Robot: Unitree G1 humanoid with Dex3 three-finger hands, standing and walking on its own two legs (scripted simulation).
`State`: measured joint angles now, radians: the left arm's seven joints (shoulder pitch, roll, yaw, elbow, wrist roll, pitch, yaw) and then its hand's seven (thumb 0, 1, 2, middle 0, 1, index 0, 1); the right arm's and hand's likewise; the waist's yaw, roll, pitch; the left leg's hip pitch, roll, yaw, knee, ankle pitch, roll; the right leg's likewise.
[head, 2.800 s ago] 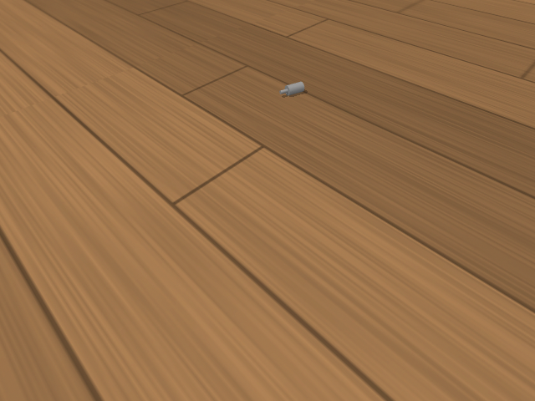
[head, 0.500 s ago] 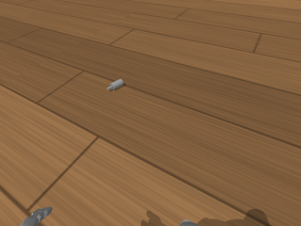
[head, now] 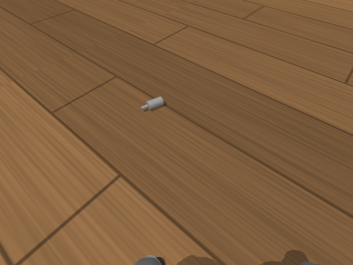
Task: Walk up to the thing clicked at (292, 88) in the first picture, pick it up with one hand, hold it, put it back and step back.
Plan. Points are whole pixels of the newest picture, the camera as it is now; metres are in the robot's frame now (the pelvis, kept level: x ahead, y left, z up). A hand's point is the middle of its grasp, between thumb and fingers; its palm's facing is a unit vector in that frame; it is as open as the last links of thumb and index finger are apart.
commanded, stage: walk up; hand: left
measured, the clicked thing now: (151, 104) +1.38 +0.31 -0.72
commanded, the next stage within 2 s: none
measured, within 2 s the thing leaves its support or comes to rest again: neither
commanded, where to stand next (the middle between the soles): +1.02 +0.08 m, yaw -2 degrees
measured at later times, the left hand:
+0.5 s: hand (105, 175) +0.38 +0.26 -0.12, palm faces -0.09 -0.93 -0.36, open 7.4 cm
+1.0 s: hand (111, 149) +0.48 +0.27 -0.12, palm faces +0.03 -0.92 -0.39, open 7.4 cm
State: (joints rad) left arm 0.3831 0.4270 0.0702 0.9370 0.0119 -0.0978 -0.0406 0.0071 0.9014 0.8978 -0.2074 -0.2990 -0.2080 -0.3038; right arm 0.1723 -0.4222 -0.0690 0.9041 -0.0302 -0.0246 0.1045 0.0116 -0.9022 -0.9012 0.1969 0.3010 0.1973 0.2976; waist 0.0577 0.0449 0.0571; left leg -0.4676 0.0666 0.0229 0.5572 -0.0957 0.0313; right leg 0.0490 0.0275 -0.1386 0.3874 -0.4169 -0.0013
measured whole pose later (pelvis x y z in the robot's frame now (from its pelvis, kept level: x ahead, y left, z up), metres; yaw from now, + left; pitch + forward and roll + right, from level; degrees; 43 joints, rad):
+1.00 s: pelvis +0.47 -0.01 +0.01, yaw +1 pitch -3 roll -2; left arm 0.37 0.40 0.06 0.89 0.01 -0.10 -0.03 0.01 0.90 0.90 -0.21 -0.30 -0.21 -0.30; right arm 0.23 -0.41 -0.08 0.89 -0.03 -0.01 0.09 0.01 -0.90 -0.90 0.20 0.30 0.20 0.30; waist 0.03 0.06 0.08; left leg -0.47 0.09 -0.01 0.62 -0.10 0.01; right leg -0.02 0.03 -0.11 0.40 -0.33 -0.03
